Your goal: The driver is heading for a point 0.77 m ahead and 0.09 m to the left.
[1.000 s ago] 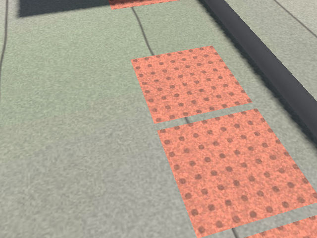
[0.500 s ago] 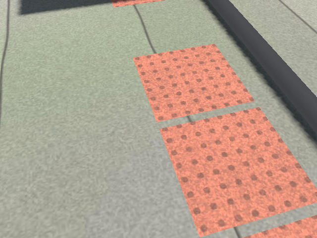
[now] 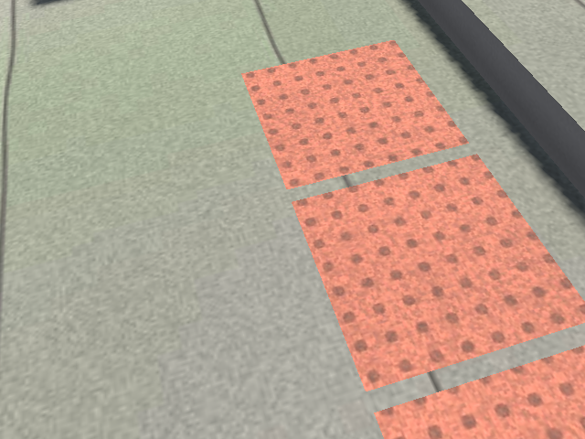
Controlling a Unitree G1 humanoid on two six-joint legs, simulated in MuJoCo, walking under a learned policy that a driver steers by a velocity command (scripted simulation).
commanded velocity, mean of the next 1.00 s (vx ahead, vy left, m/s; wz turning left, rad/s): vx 0.32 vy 0.00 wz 0.00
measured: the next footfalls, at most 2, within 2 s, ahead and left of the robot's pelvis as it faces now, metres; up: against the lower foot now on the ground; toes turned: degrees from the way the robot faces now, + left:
right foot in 0.02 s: +0.00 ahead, -0.11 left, +0.00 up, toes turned +2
left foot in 0.68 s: +0.17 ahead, +0.16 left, +0.00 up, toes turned +3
